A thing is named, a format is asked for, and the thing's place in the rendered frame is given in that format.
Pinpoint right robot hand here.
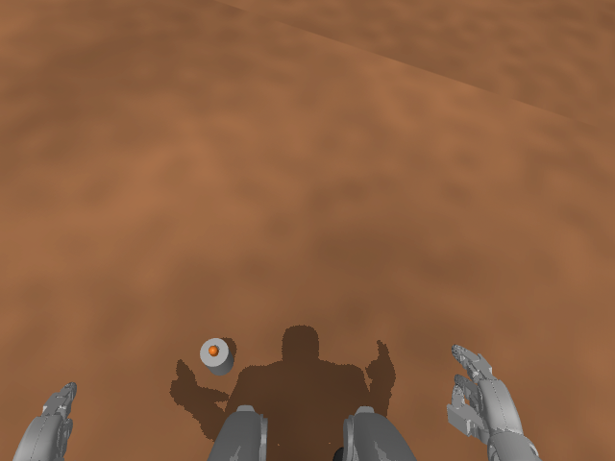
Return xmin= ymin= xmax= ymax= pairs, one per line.
xmin=447 ymin=345 xmax=524 ymax=445

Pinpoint left robot hand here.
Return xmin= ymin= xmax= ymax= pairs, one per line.
xmin=12 ymin=382 xmax=77 ymax=461

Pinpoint bottle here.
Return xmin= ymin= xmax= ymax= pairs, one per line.
xmin=200 ymin=338 xmax=234 ymax=376

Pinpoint right robot arm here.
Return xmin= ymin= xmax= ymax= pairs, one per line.
xmin=487 ymin=432 xmax=543 ymax=461

